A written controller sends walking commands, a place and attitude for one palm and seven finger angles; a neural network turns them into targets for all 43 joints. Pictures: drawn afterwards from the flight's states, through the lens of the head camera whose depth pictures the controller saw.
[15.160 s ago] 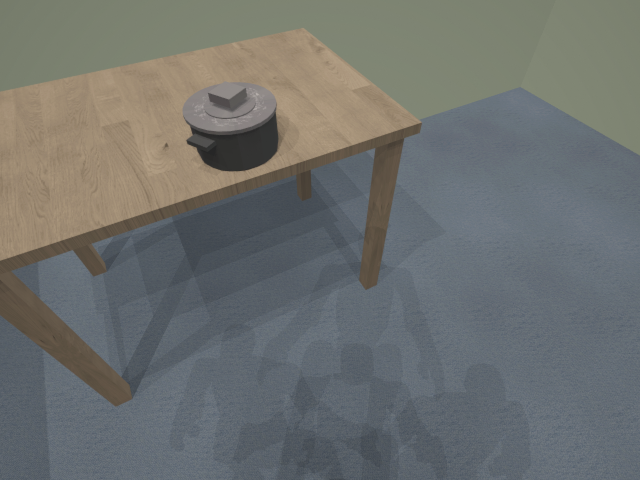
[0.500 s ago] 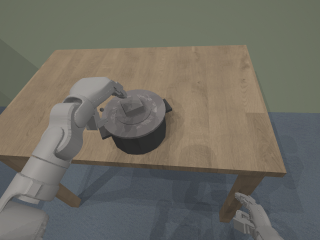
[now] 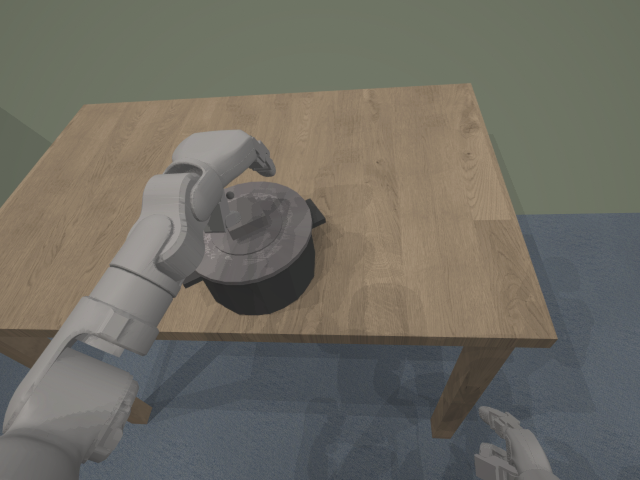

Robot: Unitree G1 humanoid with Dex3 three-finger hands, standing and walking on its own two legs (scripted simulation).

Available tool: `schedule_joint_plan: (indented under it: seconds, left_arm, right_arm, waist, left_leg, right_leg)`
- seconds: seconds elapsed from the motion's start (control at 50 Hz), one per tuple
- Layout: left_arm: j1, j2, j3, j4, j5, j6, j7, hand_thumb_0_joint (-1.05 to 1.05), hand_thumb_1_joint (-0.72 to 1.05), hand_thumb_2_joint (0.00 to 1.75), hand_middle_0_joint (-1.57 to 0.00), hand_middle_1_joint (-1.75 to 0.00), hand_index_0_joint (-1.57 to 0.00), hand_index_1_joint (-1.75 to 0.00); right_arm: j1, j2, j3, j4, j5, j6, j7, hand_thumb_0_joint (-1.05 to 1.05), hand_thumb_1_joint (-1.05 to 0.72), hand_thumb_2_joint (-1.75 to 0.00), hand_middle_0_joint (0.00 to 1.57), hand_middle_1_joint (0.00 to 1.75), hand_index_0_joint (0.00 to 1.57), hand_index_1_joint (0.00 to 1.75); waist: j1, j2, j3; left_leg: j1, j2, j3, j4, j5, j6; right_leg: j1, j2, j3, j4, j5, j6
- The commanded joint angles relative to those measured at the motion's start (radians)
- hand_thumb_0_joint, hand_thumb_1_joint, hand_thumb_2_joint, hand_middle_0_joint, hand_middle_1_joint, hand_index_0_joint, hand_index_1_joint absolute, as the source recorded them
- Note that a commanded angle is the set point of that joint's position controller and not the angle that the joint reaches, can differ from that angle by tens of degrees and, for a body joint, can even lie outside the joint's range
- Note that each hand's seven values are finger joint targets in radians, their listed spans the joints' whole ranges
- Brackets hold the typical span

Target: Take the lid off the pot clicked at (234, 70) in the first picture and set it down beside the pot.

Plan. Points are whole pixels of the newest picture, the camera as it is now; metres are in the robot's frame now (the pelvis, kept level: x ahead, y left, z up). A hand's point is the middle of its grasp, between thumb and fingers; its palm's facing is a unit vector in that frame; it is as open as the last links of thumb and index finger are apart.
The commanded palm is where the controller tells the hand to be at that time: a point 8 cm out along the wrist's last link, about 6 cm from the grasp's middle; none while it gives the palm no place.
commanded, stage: move the open hand above the knob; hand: left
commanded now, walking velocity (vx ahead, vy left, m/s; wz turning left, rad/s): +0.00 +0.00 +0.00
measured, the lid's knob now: (242, 215) +0.45 +0.13 +0.08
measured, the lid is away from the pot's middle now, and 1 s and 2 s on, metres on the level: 0.00 0.00 0.00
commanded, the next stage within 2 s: lower the open fingers around the knob in 0.78 s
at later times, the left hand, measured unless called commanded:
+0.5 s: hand (219, 195) +0.42 +0.14 +0.15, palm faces -0.22 -0.08 -0.97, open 9.9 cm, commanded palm +0.39 +0.15 +0.21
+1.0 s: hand (223, 197) +0.42 +0.13 +0.14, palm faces -0.25 -0.08 -0.96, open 9.9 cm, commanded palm +0.40 +0.14 +0.20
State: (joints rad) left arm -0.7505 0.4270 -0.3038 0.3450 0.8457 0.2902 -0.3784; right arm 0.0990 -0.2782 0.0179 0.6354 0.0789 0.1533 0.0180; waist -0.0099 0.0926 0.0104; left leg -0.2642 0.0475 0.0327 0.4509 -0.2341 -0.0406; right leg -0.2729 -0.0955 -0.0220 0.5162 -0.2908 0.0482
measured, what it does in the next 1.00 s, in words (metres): stands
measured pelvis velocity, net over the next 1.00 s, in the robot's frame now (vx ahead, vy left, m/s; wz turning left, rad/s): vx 0.00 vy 0.01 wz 0.00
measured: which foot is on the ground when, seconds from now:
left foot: down 0.00-1.00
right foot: down 0.00-1.00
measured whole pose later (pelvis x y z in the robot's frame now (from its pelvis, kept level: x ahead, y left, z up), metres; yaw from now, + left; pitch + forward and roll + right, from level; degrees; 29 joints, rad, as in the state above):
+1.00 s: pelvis +0.00 +0.01 +0.00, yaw +0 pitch +3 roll +1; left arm -0.79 0.40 -0.31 0.43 0.84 0.31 -0.38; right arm 0.08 -0.26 0.04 0.64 0.08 0.17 0.01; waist -0.01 0.08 0.00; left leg -0.27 0.04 0.04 0.46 -0.23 -0.03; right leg -0.28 -0.10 -0.02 0.51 -0.28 0.06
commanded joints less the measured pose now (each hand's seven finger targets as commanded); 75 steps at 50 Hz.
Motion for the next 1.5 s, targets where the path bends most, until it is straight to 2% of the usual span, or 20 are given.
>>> schedule_joint_plan:
  seconds: [0.0, 0.06, 0.08, 0.14, 0.16, 0.22, 0.26, 0.32, 0.4, 0.48, 0.58, 0.64, 0.78, 0.84, 0.9, 1.0, 1.08, 1.22, 1.4, 1.48]
  left_arm:
    - [-0.479, 0.187, 0.129, -0.071, 0.026, 0.006, 0.052, 0.00, -0.26, 1.41, -0.85, -0.08, -0.85, -0.08]
    - [-0.504, 0.237, 0.168, -0.155, 0.035, -0.009, 0.059, 0.00, -0.26, 1.41, -0.85, -0.08, -0.85, -0.08]
    - [-0.500, 0.210, 0.151, -0.172, 0.036, -0.010, 0.058, 0.00, -0.26, 1.41, -0.85, -0.08, -0.85, -0.08]
    - [-0.430, 0.228, 0.180, -0.078, 0.026, 0.000, 0.057, 0.00, -0.26, 1.41, -0.85, -0.08, -0.85, -0.08]
    - [-0.432, 0.258, 0.198, -0.088, 0.030, -0.003, 0.059, 0.00, -0.26, 1.41, -0.85, -0.08, -0.85, -0.08]
    - [-0.463, 0.184, 0.132, -0.123, 0.027, 0.006, 0.050, 0.00, -0.26, 1.41, -0.85, -0.08, -0.85, -0.08]
    - [-0.491, 0.248, 0.176, -0.179, 0.027, -0.001, 0.048, 0.00, -0.26, 1.41, -0.85, -0.08, -0.85, -0.08]
    - [-0.459, 0.235, 0.170, -0.210, 0.018, -0.009, 0.037, 0.00, -0.26, 1.41, -0.85, -0.08, -0.85, -0.08]
    - [-0.406, 0.208, 0.150, -0.185, 0.013, -0.007, 0.035, 0.00, -0.26, 1.41, -0.85, -0.08, -0.85, -0.08]
    - [-0.429, 0.213, 0.146, -0.283, 0.016, -0.007, 0.033, 0.00, -0.26, 1.41, -0.85, -0.08, -0.85, -0.08]
    - [-0.427, 0.208, 0.138, -0.195, 0.017, 0.006, 0.038, 0.00, -0.26, 1.41, -0.85, -0.08, -0.85, -0.08]
    - [-0.493, 0.181, 0.104, -0.267, 0.019, 0.004, 0.039, 0.00, -0.26, 1.41, -0.85, -0.08, -0.85, -0.08]
    - [-0.513, 0.166, 0.097, -0.144, 0.022, 0.011, 0.047, 0.00, -0.26, 1.41, -0.85, -0.08, -0.85, -0.08]
    - [-0.509, 0.195, 0.128, -0.173, 0.025, 0.003, 0.050, 0.00, -0.26, 1.41, -0.85, -0.08, -0.85, -0.08]
    - [-0.472, 0.178, 0.122, -0.034, 0.016, 0.023, 0.042, 0.00, -0.26, 1.41, -0.85, -0.08, -0.85, -0.08]
    - [-0.481, 0.154, 0.097, -0.110, 0.020, 0.012, 0.027, 0.00, -0.26, 1.41, -0.85, -0.08, -0.85, -0.08]
    - [-0.456, 0.222, 0.153, -0.100, 0.016, -0.003, 0.026, 0.00, -0.26, 1.41, -0.85, -0.08, -0.85, -0.08]
    - [-0.433, 0.160, 0.110, -0.147, 0.013, -0.018, 0.050, 0.00, -0.26, 1.41, -0.85, -0.08, -0.85, -0.08]
    - [-0.423, 0.159, 0.107, -0.034, 0.024, -0.013, 0.087, 0.00, -0.26, 1.41, -0.85, -0.08, -0.85, -0.08]
    - [-0.410, 0.188, 0.135, -0.097, 0.024, -0.033, 0.089, 0.00, -0.26, 1.41, -0.85, -0.08, -0.85, -0.08]
  right_arm:
    - [-0.105, -0.094, -0.031, -0.133, 0.004, -0.041, -0.002, 0.00, -0.90, -0.90, 0.20, 0.30, 0.20, 0.30]
    - [-0.120, -0.093, -0.033, -0.155, -0.001, -0.045, -0.001, 0.00, -0.90, -0.90, 0.20, 0.30, 0.20, 0.30]
    - [-0.122, -0.086, -0.035, -0.159, -0.003, -0.047, 0.000, 0.00, -0.90, -0.90, 0.20, 0.30, 0.20, 0.30]
    - [-0.106, -0.093, -0.033, -0.150, 0.003, -0.042, 0.000, 0.00, -0.90, -0.90, 0.20, 0.30, 0.20, 0.30]
    - [-0.113, -0.097, -0.031, -0.155, 0.004, -0.041, -0.001, 0.00, -0.90, -0.90, 0.20, 0.30, 0.20, 0.30]
    - [-0.129, -0.090, -0.034, -0.164, 0.006, -0.038, 0.000, 0.00, -0.90, -0.90, 0.20, 0.30, 0.20, 0.30]
    - [-0.121, -0.093, -0.037, -0.165, 0.002, -0.042, -0.003, 0.00, -0.90, -0.90, 0.20, 0.30, 0.20, 0.30]
    - [-0.129, -0.088, -0.037, -0.174, 0.001, -0.048, -0.004, 0.00, -0.90, -0.90, 0.20, 0.30, 0.20, 0.30]
    - [-0.123, -0.088, -0.034, -0.168, 0.007, -0.045, 0.001, 0.00, -0.90, -0.90, 0.20, 0.30, 0.20, 0.30]
    - [-0.137, -0.084, -0.036, -0.175, 0.003, -0.046, 0.007, 0.00, -0.90, -0.90, 0.20, 0.30, 0.20, 0.30]
    - [-0.143, -0.085, -0.026, -0.155, 0.008, -0.039, -0.002, 0.00, -0.90, -0.90, 0.20, 0.30, 0.20, 0.30]
    - [-0.156, -0.078, -0.026, -0.162, 0.002, -0.042, -0.002, 0.00, -0.90, -0.90, 0.20, 0.30, 0.20, 0.30]
    - [-0.147, -0.081, -0.021, -0.139, 0.003, -0.034, -0.009, 0.00, -0.90, -0.90, 0.20, 0.30, 0.20, 0.30]
    - [-0.144, -0.081, -0.024, -0.149, -0.003, -0.039, -0.007, 0.00, -0.90, -0.90, 0.20, 0.30, 0.20, 0.30]
    - [-0.128, -0.088, -0.019, -0.132, 0.005, -0.033, -0.009, 0.00, -0.90, -0.90, 0.20, 0.30, 0.20, 0.30]
    - [-0.134, -0.085, -0.028, -0.154, 0.004, -0.040, -0.006, 0.00, -0.90, -0.90, 0.20, 0.30, 0.20, 0.30]
    - [-0.122, -0.093, -0.027, -0.157, 0.003, -0.046, -0.013, 0.00, -0.90, -0.90, 0.20, 0.30, 0.20, 0.30]
    - [-0.116, -0.090, -0.039, -0.158, 0.003, -0.045, -0.009, 0.00, -0.90, -0.90, 0.20, 0.30, 0.20, 0.30]
    - [-0.096, -0.092, -0.034, -0.126, 0.007, -0.036, -0.018, 0.00, -0.90, -0.90, 0.20, 0.30, 0.20, 0.30]
    - [-0.094, -0.089, -0.038, -0.141, -0.001, -0.043, -0.018, 0.00, -0.90, -0.90, 0.20, 0.30, 0.20, 0.30]
  waist:
    - [-0.002, -0.157, -0.369]
    - [0.019, -0.120, -0.457]
    - [0.017, -0.119, -0.473]
    - [0.016, -0.199, -0.416]
    - [0.021, -0.184, -0.403]
    - [0.007, -0.166, -0.400]
    - [0.012, -0.153, -0.440]
    - [0.012, -0.145, -0.453]
    - [0.009, -0.152, -0.395]
    - [0.011, -0.105, -0.427]
    - [0.006, -0.119, -0.358]
    - [0.005, -0.066, -0.434]
    - [0.000, -0.121, -0.380]
    - [0.012, -0.103, -0.448]
    - [0.003, -0.158, -0.356]
    - [0.001, -0.135, -0.406]
    - [0.008, -0.160, -0.388]
    - [0.000, -0.117, -0.397]
    - [-0.008, -0.151, -0.381]
    - [0.002, -0.133, -0.451]
  left_leg:
    - [0.138, -0.083, 0.033, -0.007, 0.274, 0.080]
    - [0.166, -0.087, 0.031, 0.002, 0.326, 0.085]
    - [0.181, -0.088, 0.034, 0.012, 0.362, 0.087]
    - [0.134, -0.085, 0.044, 0.004, 0.319, 0.087]
    - [0.128, -0.086, 0.044, 0.000, 0.304, 0.087]
    - [0.141, -0.086, 0.043, 0.002, 0.314, 0.089]
    - [0.170, -0.087, 0.042, 0.010, 0.333, 0.094]
    - [0.176, -0.088, 0.039, 0.016, 0.361, 0.094]
    - [0.164, -0.082, 0.041, 0.005, 0.340, 0.088]
    - [0.198, -0.079, 0.030, 0.011, 0.380, 0.086]
    - [0.161, -0.078, 0.027, -0.011, 0.282, 0.079]
    - [0.208, -0.080, 0.019, -0.007, 0.319, 0.080]
    - [0.168, -0.076, 0.018, -0.020, 0.254, 0.077]
    - [0.196, -0.076, 0.016, -0.010, 0.305, 0.079]
    - [0.137, -0.079, 0.023, -0.019, 0.237, 0.078]
    - [0.171, -0.083, 0.025, -0.004, 0.286, 0.085]
    - [0.150, -0.087, 0.029, -0.008, 0.264, 0.089]
    - [0.173, -0.082, 0.030, -0.004, 0.286, 0.089]
    - [0.148, -0.080, 0.037, -0.005, 0.255, 0.089]
    - [0.175, -0.084, 0.033, 0.016, 0.333, 0.094]
  right_leg:
    - [0.104, 0.085, -0.062, -0.027, 0.409, -0.065]
    - [0.159, 0.078, -0.049, -0.009, 0.468, -0.068]
    - [0.167, 0.078, -0.048, -0.004, 0.503, -0.068]
    - [0.159, 0.078, -0.050, -0.018, 0.492, -0.060]
    - [0.155, 0.077, -0.047, -0.018, 0.485, -0.060]
    - [0.135, 0.079, -0.049, -0.024, 0.476, -0.063]
    - [0.159, 0.077, -0.042, -0.021, 0.507, -0.061]
    - [0.168, 0.078, -0.043, -0.017, 0.534, -0.063]
    - [0.138, 0.079, -0.052, -0.026, 0.498, -0.061]
    - [0.142, 0.082, -0.052, -0.022, 0.501, -0.065]
    - [0.100, 0.087, -0.060, -0.036, 0.392, -0.068]
    - [0.116, 0.087, -0.059, -0.029, 0.395, -0.074]
    - [0.087, 0.085, -0.066, -0.040, 0.345, -0.074]
    - [0.123, 0.085, -0.061, -0.028, 0.382, -0.076]
    - [0.088, 0.085, -0.067, -0.037, 0.349, -0.069]
    - [0.112, 0.084, -0.062, -0.029, 0.404, -0.070]
    - [0.127, 0.083, -0.054, -0.035, 0.415, -0.064]
    - [0.115, 0.087, -0.053, -0.040, 0.415, -0.070]
    - [0.099, 0.089, -0.054, -0.040, 0.406, -0.066]
    - [0.142, 0.085, -0.049, -0.021, 0.500, -0.068]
